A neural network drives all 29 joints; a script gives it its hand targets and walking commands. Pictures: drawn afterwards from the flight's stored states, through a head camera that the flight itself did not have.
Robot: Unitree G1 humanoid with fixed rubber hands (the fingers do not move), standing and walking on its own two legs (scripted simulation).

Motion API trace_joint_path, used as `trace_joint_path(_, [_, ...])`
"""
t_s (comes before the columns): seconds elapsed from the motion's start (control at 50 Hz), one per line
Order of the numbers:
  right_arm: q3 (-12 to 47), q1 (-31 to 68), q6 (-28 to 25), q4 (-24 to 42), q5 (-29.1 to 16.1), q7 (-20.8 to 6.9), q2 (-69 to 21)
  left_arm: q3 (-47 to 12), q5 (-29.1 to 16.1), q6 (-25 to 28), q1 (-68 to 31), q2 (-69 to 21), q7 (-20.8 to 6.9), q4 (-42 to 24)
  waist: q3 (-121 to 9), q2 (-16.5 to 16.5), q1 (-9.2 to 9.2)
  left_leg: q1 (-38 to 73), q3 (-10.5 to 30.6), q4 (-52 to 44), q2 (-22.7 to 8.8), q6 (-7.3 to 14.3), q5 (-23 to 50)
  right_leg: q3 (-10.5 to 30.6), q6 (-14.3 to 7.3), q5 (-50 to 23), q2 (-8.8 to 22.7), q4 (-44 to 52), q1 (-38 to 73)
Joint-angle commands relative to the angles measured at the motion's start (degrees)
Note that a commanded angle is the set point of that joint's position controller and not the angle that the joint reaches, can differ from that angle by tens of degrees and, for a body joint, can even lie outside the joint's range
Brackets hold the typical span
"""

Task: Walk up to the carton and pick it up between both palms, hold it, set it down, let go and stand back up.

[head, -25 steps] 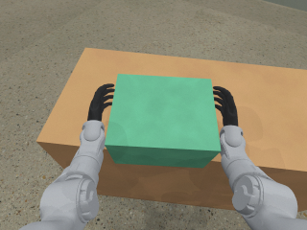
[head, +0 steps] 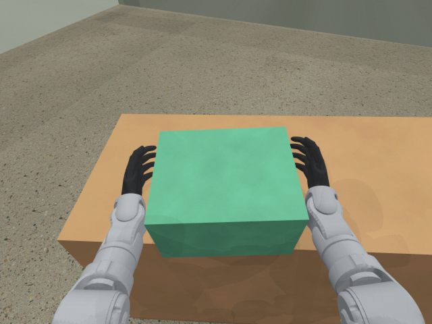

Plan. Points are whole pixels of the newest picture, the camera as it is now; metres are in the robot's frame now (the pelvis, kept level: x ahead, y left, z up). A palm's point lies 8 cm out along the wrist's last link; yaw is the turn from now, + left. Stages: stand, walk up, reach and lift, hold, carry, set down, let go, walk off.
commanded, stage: reach and lift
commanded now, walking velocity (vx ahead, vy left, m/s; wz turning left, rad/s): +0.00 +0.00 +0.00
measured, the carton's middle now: (224, 191) +0.38 -0.02 +0.04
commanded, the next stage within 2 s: hold in 1.32 s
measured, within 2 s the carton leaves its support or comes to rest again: neither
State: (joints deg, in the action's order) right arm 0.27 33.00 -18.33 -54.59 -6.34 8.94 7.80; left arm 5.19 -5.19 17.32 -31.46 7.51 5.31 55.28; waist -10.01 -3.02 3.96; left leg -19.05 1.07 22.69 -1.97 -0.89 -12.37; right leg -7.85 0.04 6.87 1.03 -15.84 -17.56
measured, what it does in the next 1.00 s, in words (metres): stands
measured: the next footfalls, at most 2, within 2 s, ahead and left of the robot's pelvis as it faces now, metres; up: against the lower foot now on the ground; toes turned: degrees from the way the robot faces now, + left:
none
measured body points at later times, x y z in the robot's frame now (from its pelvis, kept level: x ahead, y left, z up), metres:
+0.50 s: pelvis -0.02 +0.01 +0.00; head -0.05 +0.04 +0.45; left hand +0.35 +0.17 +0.14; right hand +0.34 -0.19 +0.14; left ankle -0.02 +0.12 -0.75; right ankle +0.00 -0.12 -0.75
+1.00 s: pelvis -0.02 +0.00 +0.00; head -0.04 +0.02 +0.45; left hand +0.36 +0.17 +0.16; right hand +0.35 -0.19 +0.15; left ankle -0.02 +0.12 -0.75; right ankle +0.00 -0.12 -0.75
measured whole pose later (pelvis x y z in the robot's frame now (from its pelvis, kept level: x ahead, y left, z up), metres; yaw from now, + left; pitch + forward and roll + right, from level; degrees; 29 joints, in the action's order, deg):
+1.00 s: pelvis -0.02 +0.00 +0.00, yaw +0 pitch -5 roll -1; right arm -4.6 30.8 12.8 -27.2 -6.4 7.6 4.2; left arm 17.8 10.8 -30.2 -27.4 2.0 -4.4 8.3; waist 1.4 2.8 4.8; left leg -1.6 0.3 17.8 -1.7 -1.1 -10.8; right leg -7.0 0.0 6.8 1.2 -14.1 -1.9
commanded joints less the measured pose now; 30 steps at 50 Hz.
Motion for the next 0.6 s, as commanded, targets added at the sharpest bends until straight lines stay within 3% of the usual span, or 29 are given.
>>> trace_joint_path(0.0, [25.69, 28.82, 9.08, 23.02, 0.43, -7.29, -41.28, -23.80, 3.65, -6.64, -38.82, -41.21, -7.46, -29.91, -18.30, 4.32, 1.04, 7.73, 3.14, -1.39, 5.42, -1.48, 22.23, 7.64, 0.80, -19.45, -2.54, -1.98, 21.20])
trace_joint_path(0.1, [25.02, 30.49, 18.37, 35.08, -4.64, -7.29, -38.68, -25.97, 3.72, -22.61, -35.92, -41.89, -7.68, -45.11, -16.12, 3.71, -0.09, 13.04, 2.37, -2.78, 4.59, -2.33, 25.34, 7.19, 0.17, -15.16, -3.67, -0.16, 21.11])
trace_joint_path(0.16, [24.16, 31.19, 21.42, 40.14, -6.55, -7.56, -36.30, -26.98, 4.15, -28.89, -33.46, -41.85, -8.36, -50.70, -15.84, 1.72, 0.09, 15.74, 2.08, -2.54, 4.44, -3.51, 27.93, 6.85, -0.11, -15.43, -4.28, 0.27, 21.79])
trace_joint_path(0.32, [15.91, 27.22, 26.89, 37.62, -5.11, -9.12, -29.10, -19.89, 10.76, -41.56, -24.46, -35.88, -12.86, -53.75, -6.30, -0.35, 1.26, 17.16, -0.12, -6.65, 4.13, -4.11, 19.65, 4.31, 0.03, -9.37, -4.06, 2.20, 22.52])
trace_joint_path(0.44, [14.52, 32.90, 26.33, 43.29, -4.54, -10.85, -29.84, -22.17, 9.01, -43.64, -28.76, -36.99, -13.21, -55.87, -8.46, -1.19, 2.29, 18.49, -0.26, -6.63, 4.24, -4.15, 16.24, 2.11, 0.39, -7.56, -4.02, 1.57, 19.67])
trace_joint_path(0.58, [13.50, 36.85, 26.06, 41.53, -0.95, -11.76, -30.67, -17.38, 9.73, -44.26, -28.92, -35.36, -13.62, -48.57, -7.71, 3.97, -0.24, 13.82, -1.64, -9.56, 4.03, -0.29, 4.16, 2.49, 0.92, -1.83, -2.90, 1.66, 20.21])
